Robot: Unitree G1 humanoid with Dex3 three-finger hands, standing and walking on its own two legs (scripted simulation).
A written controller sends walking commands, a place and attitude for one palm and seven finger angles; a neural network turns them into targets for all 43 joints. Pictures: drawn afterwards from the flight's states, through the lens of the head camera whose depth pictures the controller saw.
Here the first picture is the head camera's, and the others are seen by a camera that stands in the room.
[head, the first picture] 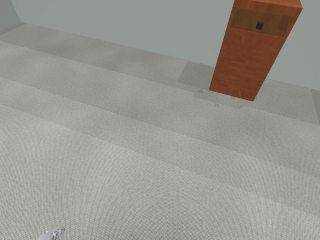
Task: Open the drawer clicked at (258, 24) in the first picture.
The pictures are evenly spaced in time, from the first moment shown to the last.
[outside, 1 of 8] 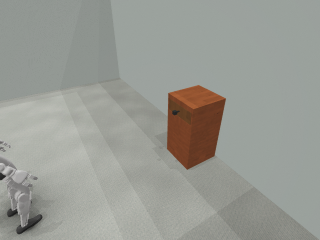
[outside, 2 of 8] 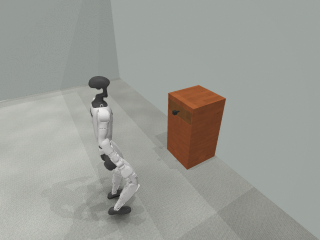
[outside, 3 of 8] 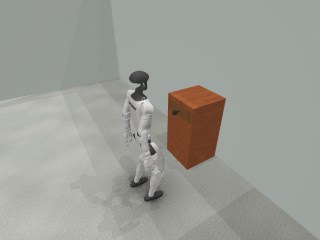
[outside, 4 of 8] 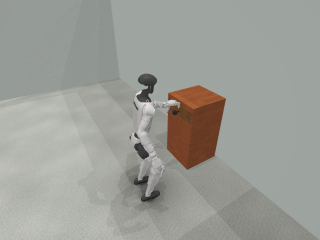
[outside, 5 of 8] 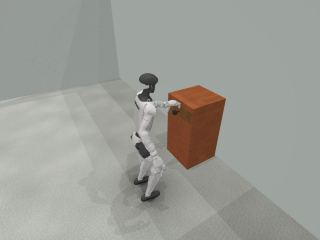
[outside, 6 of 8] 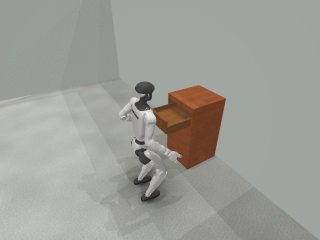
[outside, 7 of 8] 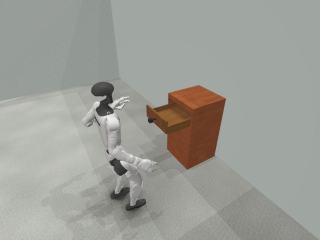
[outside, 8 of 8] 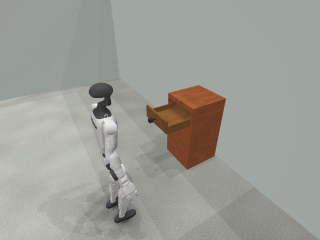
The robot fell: no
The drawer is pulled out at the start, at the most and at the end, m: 0.00 0.30 0.30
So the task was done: yes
